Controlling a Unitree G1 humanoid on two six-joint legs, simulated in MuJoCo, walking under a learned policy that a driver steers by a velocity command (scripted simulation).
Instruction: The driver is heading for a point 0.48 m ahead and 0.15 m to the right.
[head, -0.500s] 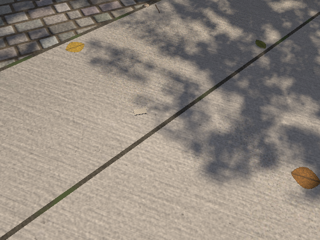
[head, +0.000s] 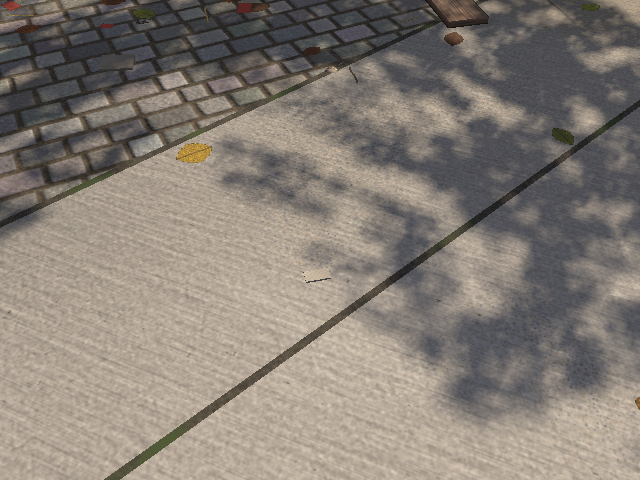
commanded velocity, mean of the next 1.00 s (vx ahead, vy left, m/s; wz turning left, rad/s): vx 0.34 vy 0.00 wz -0.30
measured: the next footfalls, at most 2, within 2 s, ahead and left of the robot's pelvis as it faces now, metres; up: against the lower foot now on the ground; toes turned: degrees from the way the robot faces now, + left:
right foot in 0.52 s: +0.37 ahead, -0.15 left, +0.00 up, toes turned -16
left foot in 0.98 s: +0.63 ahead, -0.03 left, +0.00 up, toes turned -23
